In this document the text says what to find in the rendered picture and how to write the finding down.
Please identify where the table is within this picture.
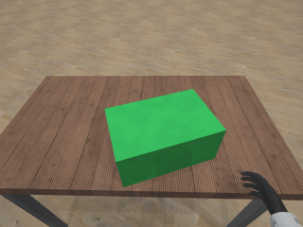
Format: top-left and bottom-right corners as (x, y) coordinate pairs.
(0, 76), (303, 227)

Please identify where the right robot hand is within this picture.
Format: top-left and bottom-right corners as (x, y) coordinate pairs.
(241, 171), (288, 215)

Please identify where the carton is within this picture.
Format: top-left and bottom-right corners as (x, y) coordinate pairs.
(104, 89), (226, 187)

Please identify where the right robot forearm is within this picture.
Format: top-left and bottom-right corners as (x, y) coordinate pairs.
(270, 212), (303, 227)

